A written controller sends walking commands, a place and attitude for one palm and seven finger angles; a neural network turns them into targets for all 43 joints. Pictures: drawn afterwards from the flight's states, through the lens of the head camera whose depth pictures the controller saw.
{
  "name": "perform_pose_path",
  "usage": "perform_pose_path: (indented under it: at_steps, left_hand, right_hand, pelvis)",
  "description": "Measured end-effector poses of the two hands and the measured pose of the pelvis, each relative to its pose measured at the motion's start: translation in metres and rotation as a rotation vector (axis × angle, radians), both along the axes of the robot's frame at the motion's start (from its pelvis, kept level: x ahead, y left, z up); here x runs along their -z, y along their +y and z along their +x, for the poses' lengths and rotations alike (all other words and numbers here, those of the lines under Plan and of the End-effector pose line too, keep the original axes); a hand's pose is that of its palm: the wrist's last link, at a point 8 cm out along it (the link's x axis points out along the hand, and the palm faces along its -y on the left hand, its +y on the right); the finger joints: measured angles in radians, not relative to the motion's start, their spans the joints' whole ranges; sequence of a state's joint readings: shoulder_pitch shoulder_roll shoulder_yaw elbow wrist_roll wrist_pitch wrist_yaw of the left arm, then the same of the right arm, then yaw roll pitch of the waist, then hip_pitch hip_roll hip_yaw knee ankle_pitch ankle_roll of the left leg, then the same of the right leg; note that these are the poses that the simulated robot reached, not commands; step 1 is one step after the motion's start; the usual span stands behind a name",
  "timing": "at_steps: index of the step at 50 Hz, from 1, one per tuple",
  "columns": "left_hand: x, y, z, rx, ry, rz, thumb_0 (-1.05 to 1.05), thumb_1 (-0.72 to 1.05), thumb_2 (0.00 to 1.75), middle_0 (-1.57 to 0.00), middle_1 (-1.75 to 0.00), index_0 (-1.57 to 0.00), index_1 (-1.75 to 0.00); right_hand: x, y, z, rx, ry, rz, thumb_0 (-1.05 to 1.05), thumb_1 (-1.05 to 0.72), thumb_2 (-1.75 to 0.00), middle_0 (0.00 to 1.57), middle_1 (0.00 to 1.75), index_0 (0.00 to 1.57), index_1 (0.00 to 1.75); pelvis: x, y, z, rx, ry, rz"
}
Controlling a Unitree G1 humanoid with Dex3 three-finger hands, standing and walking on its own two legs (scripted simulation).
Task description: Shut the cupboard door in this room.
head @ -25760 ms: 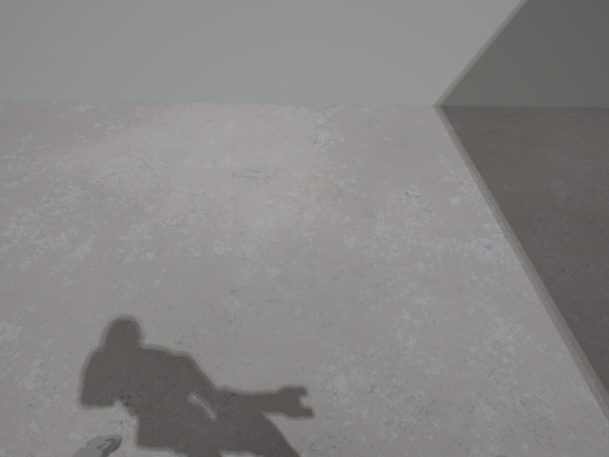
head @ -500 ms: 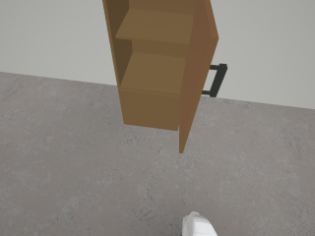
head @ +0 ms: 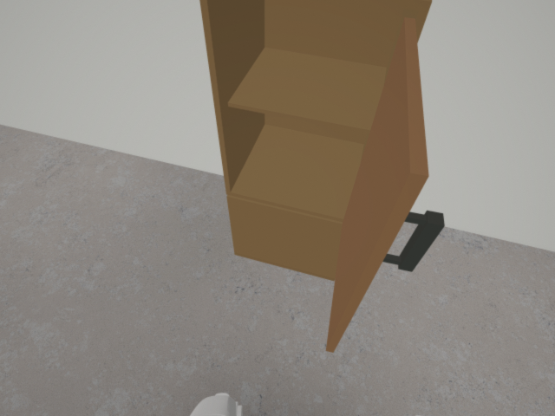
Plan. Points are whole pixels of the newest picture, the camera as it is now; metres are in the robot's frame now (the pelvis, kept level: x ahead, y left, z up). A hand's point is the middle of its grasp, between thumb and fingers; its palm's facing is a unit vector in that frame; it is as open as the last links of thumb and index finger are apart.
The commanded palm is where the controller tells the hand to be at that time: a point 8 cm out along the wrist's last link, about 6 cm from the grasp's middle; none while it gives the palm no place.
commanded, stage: stand and wait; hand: left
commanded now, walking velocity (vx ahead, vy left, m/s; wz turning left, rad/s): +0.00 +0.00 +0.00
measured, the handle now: (404, 240) +0.35 -0.16 +0.07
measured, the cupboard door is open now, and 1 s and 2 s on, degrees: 93 93 93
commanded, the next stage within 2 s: turn or walk to find it in 0.56 s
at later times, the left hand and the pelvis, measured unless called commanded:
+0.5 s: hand out of the picture +0.05 +0.19 -0.17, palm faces +0.06 -0.97 -0.23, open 7.4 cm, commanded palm none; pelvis +0.05 +0.01 +0.00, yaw +1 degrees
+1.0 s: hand out of the picture +0.08 +0.18 -0.18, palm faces +0.16 -0.97 -0.21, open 7.4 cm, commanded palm none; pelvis +0.07 +0.00 +0.00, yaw +7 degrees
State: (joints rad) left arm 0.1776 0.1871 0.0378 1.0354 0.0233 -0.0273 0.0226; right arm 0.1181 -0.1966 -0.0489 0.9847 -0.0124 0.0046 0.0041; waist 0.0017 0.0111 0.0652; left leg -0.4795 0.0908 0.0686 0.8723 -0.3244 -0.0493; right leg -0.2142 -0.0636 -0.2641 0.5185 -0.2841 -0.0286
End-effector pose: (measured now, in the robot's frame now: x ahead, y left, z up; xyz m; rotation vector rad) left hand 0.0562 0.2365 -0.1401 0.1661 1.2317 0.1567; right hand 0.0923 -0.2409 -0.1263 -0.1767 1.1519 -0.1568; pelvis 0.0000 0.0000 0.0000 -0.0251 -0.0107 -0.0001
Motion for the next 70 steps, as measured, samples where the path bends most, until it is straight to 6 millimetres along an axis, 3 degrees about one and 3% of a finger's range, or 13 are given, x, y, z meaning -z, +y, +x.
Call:
perform_pose_path:
  at_steps: [6,11,15,21,25,31,36,40,44,48,54,63,70]
  left_hand:
    - [0.023,0.021,-0.008,-0.086,0.059,-0.039,0.00,0.91,0.89,-0.20,-0.30,-0.20,-0.30]
    - [0.011,0.028,-0.017,-0.095,0.145,-0.041,0.00,0.91,0.89,-0.20,-0.30,-0.19,-0.30]
    - [0.001,0.031,-0.019,-0.093,0.170,-0.030,0.00,0.91,0.89,-0.20,-0.30,-0.19,-0.30]
    - [-0.003,0.021,-0.013,-0.082,0.166,-0.003,0.00,0.91,0.89,-0.20,-0.30,-0.19,-0.30]
    - [-0.002,0.004,-0.010,-0.065,0.150,0.015,0.00,0.91,0.89,-0.20,-0.30,-0.19,-0.30]
    - [-0.009,-0.023,-0.004,-0.042,0.150,-0.007,0.00,0.91,0.89,-0.20,-0.30,-0.19,-0.30]
    - [-0.006,-0.029,-0.001,-0.067,0.158,-0.007,0.01,0.92,0.89,-0.20,-0.30,-0.20,-0.30]
    - [-0.002,-0.028,0.001,-0.106,0.145,-0.008,0.01,0.92,0.89,-0.20,-0.30,-0.20,-0.30]
    - [0.006,-0.021,0.002,-0.139,0.130,-0.014,0.00,0.91,0.89,-0.20,-0.30,-0.20,-0.30]
    - [0.013,-0.009,0.006,-0.155,0.129,-0.021,0.00,0.91,0.89,-0.20,-0.30,-0.20,-0.30]
    - [0.000,-0.004,0.020,-0.163,0.105,0.001,0.00,0.91,0.89,-0.20,-0.30,-0.19,-0.30]
    - [-0.013,-0.032,0.020,-0.165,0.087,0.031,0.00,0.91,0.89,-0.20,-0.30,-0.19,-0.30]
    - [-0.009,-0.052,0.009,-0.183,0.135,0.006,0.00,0.91,0.89,-0.20,-0.30,-0.20,-0.30]
  right_hand:
    - [-0.004,0.032,0.050,-0.095,-0.024,-0.030,0.00,-0.91,-0.90,0.20,0.30,0.19,0.30]
    - [-0.008,0.056,0.052,-0.096,0.007,-0.007,0.00,-0.90,-0.90,0.20,0.30,0.20,0.30]
    - [-0.010,0.054,0.051,-0.056,0.011,-0.006,-0.02,-0.93,-0.90,0.20,0.30,0.20,0.30]
    - [0.001,0.035,0.030,-0.027,0.077,0.007,-0.02,-0.93,-0.90,0.20,0.30,0.20,0.30]
    - [0.016,0.021,0.010,0.009,0.131,0.038,-0.01,-0.92,-0.90,0.20,0.30,0.20,0.30]
    - [0.020,0.010,-0.024,0.038,0.224,0.066,0.00,-0.92,-0.90,0.20,0.30,0.20,0.30]
    - [0.019,0.007,-0.049,0.033,0.317,0.074,0.00,-0.91,-0.90,0.20,0.30,0.19,0.30]
    - [0.021,0.004,-0.055,0.015,0.372,0.064,0.00,-0.91,-0.90,0.20,0.30,0.20,0.30]
    - [0.023,0.002,-0.042,-0.007,0.370,0.034,0.00,-0.91,-0.90,0.20,0.30,0.20,0.30]
    - [0.019,0.006,-0.015,-0.031,0.302,0.006,0.00,-0.91,-0.90,0.20,0.30,0.19,0.30]
    - [0.015,0.013,0.024,-0.091,0.215,0.009,0.00,-0.91,-0.90,0.20,0.30,0.20,0.30]
    - [0.024,-0.008,0.066,-0.114,0.145,0.053,0.00,-0.92,-0.90,0.20,0.30,0.20,0.30]
    - [0.020,-0.018,0.073,-0.128,0.157,0.043,0.00,-0.91,-0.90,0.20,0.30,0.20,0.30]
  pelvis:
    - [0.008,0.021,0.028,-0.031,-0.004,-0.002]
    - [-0.004,0.031,0.040,-0.033,0.000,-0.008]
    - [-0.010,0.033,0.045,-0.030,0.005,0.001]
    - [-0.009,0.020,0.050,-0.028,-0.003,0.031]
    - [-0.003,0.006,0.052,-0.023,-0.021,0.053]
    - [-0.008,-0.007,0.059,-0.032,-0.016,0.043]
    - [-0.007,-0.017,0.060,-0.054,-0.006,0.039]
    - [-0.003,-0.019,0.060,-0.084,0.001,0.028]
    - [0.003,-0.013,0.062,-0.114,-0.003,0.016]
    - [0.005,-0.005,0.065,-0.120,0.002,0.033]
    - [-0.003,-0.009,0.068,-0.144,0.026,0.037]
    - [-0.004,-0.031,0.083,-0.156,0.012,0.051]
    - [-0.006,-0.042,0.093,-0.152,0.002,0.048]
